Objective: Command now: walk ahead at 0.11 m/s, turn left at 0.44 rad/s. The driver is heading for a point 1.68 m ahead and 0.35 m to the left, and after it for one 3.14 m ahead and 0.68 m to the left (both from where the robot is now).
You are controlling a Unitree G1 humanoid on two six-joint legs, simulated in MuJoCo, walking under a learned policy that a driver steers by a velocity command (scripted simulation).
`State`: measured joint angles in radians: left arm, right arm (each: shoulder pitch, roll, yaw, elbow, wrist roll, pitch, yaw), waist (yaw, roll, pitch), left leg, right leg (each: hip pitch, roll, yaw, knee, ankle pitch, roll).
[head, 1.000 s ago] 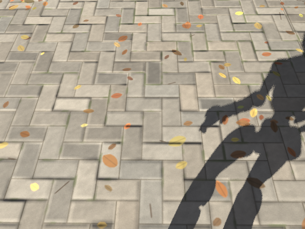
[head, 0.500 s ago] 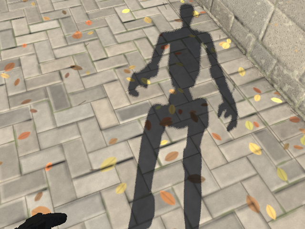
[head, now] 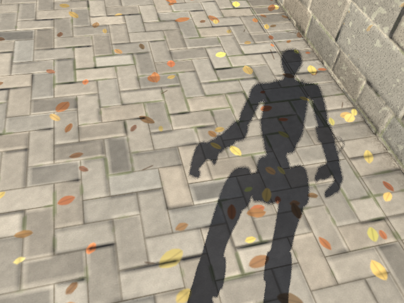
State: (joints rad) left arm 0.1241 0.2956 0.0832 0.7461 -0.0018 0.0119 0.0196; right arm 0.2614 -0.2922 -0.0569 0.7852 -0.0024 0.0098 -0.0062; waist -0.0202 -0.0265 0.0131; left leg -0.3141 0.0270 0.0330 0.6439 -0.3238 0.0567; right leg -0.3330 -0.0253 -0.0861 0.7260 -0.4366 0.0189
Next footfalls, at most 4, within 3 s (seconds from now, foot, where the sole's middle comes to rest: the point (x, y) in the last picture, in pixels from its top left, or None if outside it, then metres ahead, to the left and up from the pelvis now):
0.42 right None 0.19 -0.10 -0.76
0.80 left None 0.08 0.15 -0.76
1.20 right None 0.16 -0.08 -0.76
1.74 left None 0.18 0.15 -0.76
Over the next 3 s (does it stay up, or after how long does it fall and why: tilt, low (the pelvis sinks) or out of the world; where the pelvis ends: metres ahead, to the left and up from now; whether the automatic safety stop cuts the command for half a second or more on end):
stays up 0.22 0.07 0.02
